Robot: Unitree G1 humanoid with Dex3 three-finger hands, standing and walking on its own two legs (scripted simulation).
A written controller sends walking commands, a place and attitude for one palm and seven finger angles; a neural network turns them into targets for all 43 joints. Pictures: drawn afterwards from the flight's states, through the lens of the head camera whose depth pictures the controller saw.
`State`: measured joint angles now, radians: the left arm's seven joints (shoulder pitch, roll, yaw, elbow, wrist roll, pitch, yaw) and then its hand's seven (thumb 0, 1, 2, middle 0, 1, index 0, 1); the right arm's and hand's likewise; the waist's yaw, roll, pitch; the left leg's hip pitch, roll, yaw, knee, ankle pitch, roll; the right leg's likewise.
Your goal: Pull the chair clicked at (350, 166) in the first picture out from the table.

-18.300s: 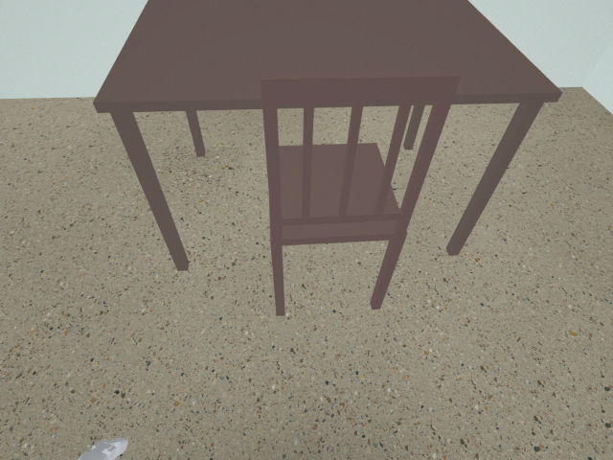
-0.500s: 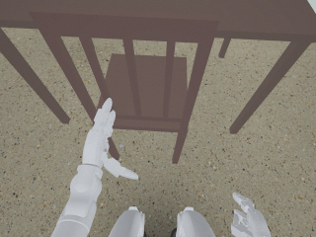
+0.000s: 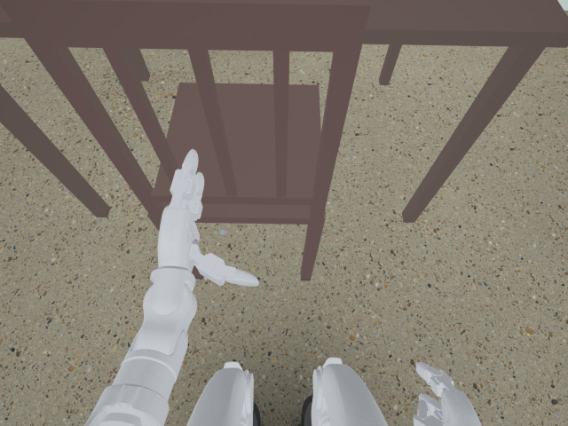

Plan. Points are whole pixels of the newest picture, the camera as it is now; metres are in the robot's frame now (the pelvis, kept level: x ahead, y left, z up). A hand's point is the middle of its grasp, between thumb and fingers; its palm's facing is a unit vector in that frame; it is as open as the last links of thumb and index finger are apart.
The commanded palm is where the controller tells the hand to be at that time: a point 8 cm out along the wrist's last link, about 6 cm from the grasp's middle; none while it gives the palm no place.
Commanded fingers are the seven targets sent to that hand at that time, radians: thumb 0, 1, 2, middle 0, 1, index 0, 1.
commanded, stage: aim the fingers beside a spindle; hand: left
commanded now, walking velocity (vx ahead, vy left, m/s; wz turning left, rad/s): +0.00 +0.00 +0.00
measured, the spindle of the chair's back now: (219, 138) +0.53 +0.10 +0.03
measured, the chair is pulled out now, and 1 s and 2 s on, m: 0.00 0.00 0.00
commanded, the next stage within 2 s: none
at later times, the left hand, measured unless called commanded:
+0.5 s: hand (216, 232) +0.38 +0.09 +0.01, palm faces -0.03 -1.00 -0.05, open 16.9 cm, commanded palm +0.35 +0.14 +0.02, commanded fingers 0.00 -0.50 0.30 -0.06 -0.08 -0.06 -0.08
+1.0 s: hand (214, 240) +0.36 +0.10 +0.02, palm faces -0.05 -1.00 -0.03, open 16.9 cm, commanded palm +0.35 +0.14 +0.02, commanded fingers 0.00 -0.50 0.30 -0.06 -0.08 -0.06 -0.08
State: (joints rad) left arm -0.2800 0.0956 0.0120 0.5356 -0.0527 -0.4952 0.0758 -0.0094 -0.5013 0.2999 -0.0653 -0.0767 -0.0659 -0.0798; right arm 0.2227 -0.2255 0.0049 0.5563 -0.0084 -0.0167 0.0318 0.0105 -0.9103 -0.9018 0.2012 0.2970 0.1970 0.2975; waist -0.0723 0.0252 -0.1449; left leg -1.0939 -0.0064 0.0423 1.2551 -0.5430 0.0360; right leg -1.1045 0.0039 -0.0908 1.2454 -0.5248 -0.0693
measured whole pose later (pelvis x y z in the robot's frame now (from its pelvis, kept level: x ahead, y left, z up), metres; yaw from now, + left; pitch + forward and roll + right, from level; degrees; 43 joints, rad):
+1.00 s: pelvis +0.00 +0.01 +0.00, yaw +0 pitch +22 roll -1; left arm -0.25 0.10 -0.03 0.54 -0.06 -0.50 0.08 -0.01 -0.50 0.30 -0.06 -0.08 -0.06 -0.08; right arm 0.23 -0.23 0.01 0.54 0.00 0.02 0.04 0.01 -0.91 -0.90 0.20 0.30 0.20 0.30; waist -0.06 0.03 -0.15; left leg -1.09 -0.01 0.03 1.26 -0.55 0.05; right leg -1.09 0.00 -0.10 1.23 -0.52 -0.06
